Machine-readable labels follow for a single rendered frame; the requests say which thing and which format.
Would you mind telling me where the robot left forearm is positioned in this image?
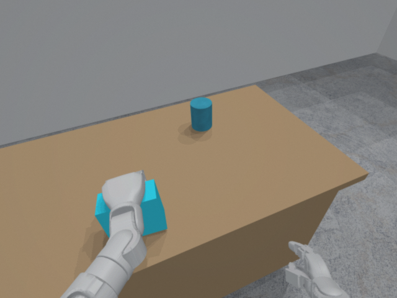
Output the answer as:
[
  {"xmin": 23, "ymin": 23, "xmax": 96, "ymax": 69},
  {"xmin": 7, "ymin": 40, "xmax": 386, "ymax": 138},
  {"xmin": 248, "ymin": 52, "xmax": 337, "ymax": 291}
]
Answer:
[{"xmin": 60, "ymin": 202, "xmax": 147, "ymax": 298}]

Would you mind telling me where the robot left hand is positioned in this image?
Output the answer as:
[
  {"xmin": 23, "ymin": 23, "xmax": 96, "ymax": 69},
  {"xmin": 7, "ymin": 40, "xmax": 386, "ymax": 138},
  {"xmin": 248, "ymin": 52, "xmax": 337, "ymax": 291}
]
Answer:
[{"xmin": 102, "ymin": 170, "xmax": 147, "ymax": 229}]

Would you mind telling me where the table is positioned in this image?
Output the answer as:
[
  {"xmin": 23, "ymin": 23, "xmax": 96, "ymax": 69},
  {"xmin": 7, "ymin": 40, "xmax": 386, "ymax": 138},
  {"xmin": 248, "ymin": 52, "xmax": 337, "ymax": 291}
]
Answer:
[{"xmin": 0, "ymin": 85, "xmax": 369, "ymax": 298}]

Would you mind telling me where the robot right hand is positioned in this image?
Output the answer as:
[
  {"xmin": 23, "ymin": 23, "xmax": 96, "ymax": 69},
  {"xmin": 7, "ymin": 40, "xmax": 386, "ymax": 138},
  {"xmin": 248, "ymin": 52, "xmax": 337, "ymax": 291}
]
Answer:
[{"xmin": 285, "ymin": 241, "xmax": 332, "ymax": 297}]

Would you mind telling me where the robot right forearm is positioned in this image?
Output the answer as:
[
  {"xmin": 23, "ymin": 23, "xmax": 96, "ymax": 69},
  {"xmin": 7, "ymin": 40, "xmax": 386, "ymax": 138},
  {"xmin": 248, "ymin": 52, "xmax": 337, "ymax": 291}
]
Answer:
[{"xmin": 311, "ymin": 276, "xmax": 350, "ymax": 298}]

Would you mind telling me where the sponge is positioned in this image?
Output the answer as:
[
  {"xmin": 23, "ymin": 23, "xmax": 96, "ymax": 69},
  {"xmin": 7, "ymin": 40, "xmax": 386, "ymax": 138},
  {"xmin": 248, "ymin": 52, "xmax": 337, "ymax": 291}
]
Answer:
[{"xmin": 95, "ymin": 179, "xmax": 167, "ymax": 237}]

